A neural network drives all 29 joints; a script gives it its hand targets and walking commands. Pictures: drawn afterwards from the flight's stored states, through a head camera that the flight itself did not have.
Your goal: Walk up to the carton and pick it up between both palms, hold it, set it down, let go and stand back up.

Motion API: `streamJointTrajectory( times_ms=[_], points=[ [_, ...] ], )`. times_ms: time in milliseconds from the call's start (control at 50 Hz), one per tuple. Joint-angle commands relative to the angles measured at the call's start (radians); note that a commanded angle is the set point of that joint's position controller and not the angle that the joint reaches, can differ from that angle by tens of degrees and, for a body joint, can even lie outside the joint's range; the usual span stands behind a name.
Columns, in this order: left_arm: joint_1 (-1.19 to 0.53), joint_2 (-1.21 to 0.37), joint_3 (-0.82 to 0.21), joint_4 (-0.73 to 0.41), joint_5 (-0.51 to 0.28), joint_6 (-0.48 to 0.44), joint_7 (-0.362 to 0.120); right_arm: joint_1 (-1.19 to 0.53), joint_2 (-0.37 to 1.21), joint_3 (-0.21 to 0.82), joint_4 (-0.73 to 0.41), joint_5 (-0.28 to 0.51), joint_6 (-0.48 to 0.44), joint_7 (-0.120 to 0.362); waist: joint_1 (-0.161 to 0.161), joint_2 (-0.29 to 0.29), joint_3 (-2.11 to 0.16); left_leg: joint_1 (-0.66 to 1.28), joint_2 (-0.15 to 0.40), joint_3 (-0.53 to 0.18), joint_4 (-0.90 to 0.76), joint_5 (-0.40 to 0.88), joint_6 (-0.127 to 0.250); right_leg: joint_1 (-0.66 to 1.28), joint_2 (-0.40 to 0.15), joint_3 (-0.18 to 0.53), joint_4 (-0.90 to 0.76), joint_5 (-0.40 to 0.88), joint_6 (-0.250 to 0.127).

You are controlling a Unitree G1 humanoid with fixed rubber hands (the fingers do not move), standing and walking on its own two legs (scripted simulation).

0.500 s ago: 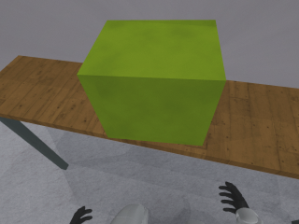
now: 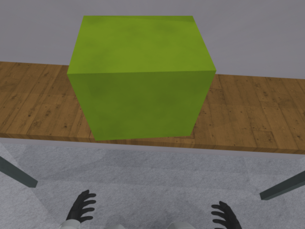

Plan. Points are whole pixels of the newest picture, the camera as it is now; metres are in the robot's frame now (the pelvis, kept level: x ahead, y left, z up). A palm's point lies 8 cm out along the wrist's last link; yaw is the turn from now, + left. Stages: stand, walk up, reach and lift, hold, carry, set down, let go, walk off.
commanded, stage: walk up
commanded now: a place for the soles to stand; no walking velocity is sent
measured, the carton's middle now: (141, 81) +0.47 +0.02 +0.11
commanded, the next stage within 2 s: stand in 0.58 s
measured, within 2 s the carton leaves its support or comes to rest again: neither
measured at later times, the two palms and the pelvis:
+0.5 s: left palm out of the picture +0.08 +0.20 -0.10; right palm out of the picture +0.08 -0.23 -0.10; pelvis -0.01 -0.01 +0.01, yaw -1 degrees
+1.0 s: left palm (67, 211) +0.18 +0.22 -0.08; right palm (229, 215) +0.15 -0.22 -0.09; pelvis -0.02 -0.02 +0.00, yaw +2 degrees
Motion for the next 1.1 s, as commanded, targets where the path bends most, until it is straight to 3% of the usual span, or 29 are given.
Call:
streamJointTrajectory(
  times_ms=[0,20,40,80,100,120,140,220,260,420,540,580,660,700,760,780,800,820,860,880,920,940,1000,1020,1080],
  points=[
    [0.083,0.131,0.039,-0.085,0.010,-0.044,-0.002,-0.032,-0.078,-0.013,-0.117,0.021,-0.011,0.018,0.048,-0.077,-0.183,-0.117,0.091,-0.134,-0.070,0.041,-0.046,0.260,-0.199,0.276,-0.262,0.209,-0.129],
    [0.040,0.142,0.040,-0.093,-0.008,-0.048,-0.005,-0.041,-0.072,-0.012,-0.111,0.012,-0.001,0.011,0.035,-0.075,-0.147,-0.012,0.026,-0.098,-0.011,-0.109,-0.071,0.080,-0.253,0.346,-0.295,0.182,-0.201],
    [0.010,0.119,0.033,-0.093,-0.014,-0.052,-0.009,-0.042,-0.076,-0.010,-0.102,0.002,0.004,0.010,0.028,-0.068,-0.108,0.045,0.024,-0.119,-0.030,-0.139,-0.063,0.004,-0.238,0.323,-0.323,0.131,-0.200],
    [-0.021,0.096,0.019,-0.085,-0.015,-0.053,-0.015,0.011,-0.071,-0.005,-0.072,0.005,-0.002,0.020,0.002,-0.050,-0.095,0.132,0.033,-0.126,-0.152,-0.017,-0.047,-0.032,-0.165,0.221,-0.319,0.087,-0.139],
    [-0.024,0.079,0.014,-0.080,-0.017,-0.053,-0.020,0.038,-0.077,-0.008,-0.060,0.002,-0.009,0.026,-0.004,-0.077,-0.097,0.156,0.048,-0.146,-0.189,0.024,-0.036,-0.041,-0.127,0.195,-0.311,0.065,-0.111],
    [-0.012,0.064,0.009,-0.073,-0.022,-0.053,-0.024,0.037,-0.091,-0.013,-0.051,-0.001,-0.016,0.028,0.008,-0.036,-0.101,0.162,0.061,-0.160,-0.218,0.029,-0.029,-0.030,-0.104,0.174,-0.308,0.022,-0.094],
    [0.002,0.062,0.009,-0.064,-0.026,-0.054,-0.028,0.035,-0.099,-0.018,-0.051,-0.001,-0.021,0.030,0.014,-0.035,-0.085,0.150,0.074,-0.169,-0.234,0.034,-0.023,-0.019,-0.090,0.159,-0.294,0.033,-0.085],
    [0.052,0.069,0.015,-0.033,-0.021,-0.058,-0.029,0.016,-0.109,-0.022,-0.049,0.005,-0.032,0.026,0.032,0.043,-0.052,0.083,0.105,-0.182,-0.294,0.009,-0.007,0.046,-0.064,0.126,-0.248,0.091,-0.082],
    [0.066,0.065,0.016,-0.028,-0.022,-0.058,-0.031,0.024,-0.102,-0.020,-0.047,0.006,-0.031,0.025,0.030,0.015,-0.047,0.085,0.106,-0.175,-0.301,-0.013,-0.007,0.032,-0.054,0.123,-0.248,0.072,-0.078],
    [0.113,0.076,0.023,-0.015,-0.019,-0.065,-0.029,0.050,-0.092,-0.018,-0.038,0.002,-0.025,0.025,0.015,0.005,-0.038,0.138,0.084,-0.134,-0.270,-0.016,-0.016,-0.042,-0.074,0.186,-0.318,-0.003,-0.079],
    [0.146,0.073,0.023,-0.006,-0.015,-0.068,-0.030,0.048,-0.094,-0.016,-0.022,0.006,-0.030,0.021,0.017,0.001,-0.048,0.160,0.099,-0.139,-0.278,0.006,-0.005,-0.038,-0.061,0.186,-0.307,0.054,-0.073],
    [0.161,0.076,0.024,-0.003,-0.012,-0.067,-0.029,0.035,-0.103,-0.015,-0.020,0.009,-0.030,0.022,0.021,0.046,-0.051,0.134,0.116,-0.142,-0.299,-0.022,0.001,-0.013,-0.049,0.162,-0.284,0.062,-0.071],
    [0.181,0.071,0.025,0.004,-0.013,-0.067,-0.029,0.044,-0.103,-0.014,-0.013,0.009,-0.026,0.022,0.027,0.007,-0.060,0.141,0.115,-0.133,-0.289,-0.012,0.003,-0.017,-0.049,0.167,-0.279,0.063,-0.072],
    [0.168,0.072,0.022,-0.008,-0.014,-0.069,-0.026,0.032,-0.105,-0.013,-0.012,0.010,-0.025,0.022,0.027,0.030,-0.044,0.139,0.110,-0.126,-0.282,-0.002,-0.001,-0.032,-0.048,0.176,-0.283,0.081,-0.072],
    [0.171,0.079,0.024,-0.009,-0.015,-0.071,-0.025,0.039,-0.097,-0.009,-0.007,0.012,-0.025,0.022,0.024,0.014,-0.072,0.151,0.111,-0.125,-0.269,0.019,-0.004,-0.015,-0.055,0.182,-0.283,0.105,-0.075],
    [-0.401,0.275,0.043,-0.188,-0.066,-0.041,0.002,-0.393,-0.054,-0.094,-0.015,-0.017,-0.122,0.056,0.077,0.033,-0.158,-0.089,0.034,-0.085,-0.203,-0.105,0.007,-0.129,-0.051,0.078,-0.149,-0.063,-0.055],
    [-0.358,0.259,0.028,-0.124,-0.060,-0.012,0.041,-0.332,-0.045,-0.100,0.037,-0.063,-0.154,0.082,0.075,-0.004,-0.202,-0.107,0.013,-0.064,-0.142,-0.163,0.000,-0.148,-0.080,0.097,-0.130,-0.186,-0.060],
    [-0.299,0.241,0.021,-0.072,-0.046,0.037,0.050,-0.257,-0.010,-0.075,0.110,-0.054,-0.162,0.088,0.080,-0.058,-0.227,-0.033,-0.003,-0.070,-0.070,-0.125,-0.009,-0.222,-0.127,0.156,-0.182,-0.257,-0.066],
    [-0.220,0.235,0.015,-0.060,-0.049,0.158,0.004,-0.178,0.032,-0.037,0.103,-0.008,-0.167,0.040,0.046,-0.160,-0.239,0.228,-0.041,-0.104,0.099,0.081,-0.038,-0.459,-0.234,0.272,-0.307,-0.250,-0.070],
    [-0.169,0.238,0.015,-0.101,-0.060,0.210,-0.023,-0.141,0.032,-0.018,0.067,0.026,-0.163,0.009,0.038,-0.180,-0.238,0.336,-0.044,-0.128,0.142,0.158,-0.048,-0.524,-0.255,0.288,-0.341,-0.217,-0.079],
    [-0.093,0.241,0.036,-0.188,-0.041,0.277,-0.056,-0.138,-0.017,-0.021,0.035,0.060,-0.160,-0.039,0.026,-0.108,-0.224,0.451,-0.025,-0.152,0.078,0.218,-0.056,-0.447,-0.198,0.218,-0.357,-0.083,-0.101],
    [-0.057,0.248,0.043,-0.234,-0.026,0.287,-0.063,-0.126,-0.044,-0.037,0.036,0.065,-0.159,-0.052,0.021,-0.024,-0.206,0.427,-0.006,-0.154,-0.024,0.188,-0.050,-0.296,-0.131,0.147,-0.331,0.016,-0.107],
    [0.059,0.176,0.040,-0.342,0.003,0.248,-0.053,-0.138,-0.131,-0.113,0.057,0.051,-0.182,-0.011,0.026,0.216,-0.134,0.161,0.076,-0.230,-0.393,-0.057,-0.048,0.222,0.050,0.002,-0.209,0.210,-0.116],
    [0.103,0.165,0.034,-0.370,0.006,0.223,-0.038,-0.129,-0.146,-0.152,0.061,0.036,-0.194,0.017,0.028,0.244,-0.119,0.081,0.090,-0.244,-0.462,-0.098,-0.047,0.322,0.065,-0.005,-0.195,0.237,-0.113],
    [0.094,0.179,-0.013,-0.377,-0.053,0.182,-0.019,-0.104,-0.113,-0.151,0.021,0.006,-0.171,0.070,0.014,0.112,-0.078,0.084,0.060,-0.173,-0.441,0.054,-0.056,0.283,0.036,0.016,-0.296,0.198,-0.092]
  ],
)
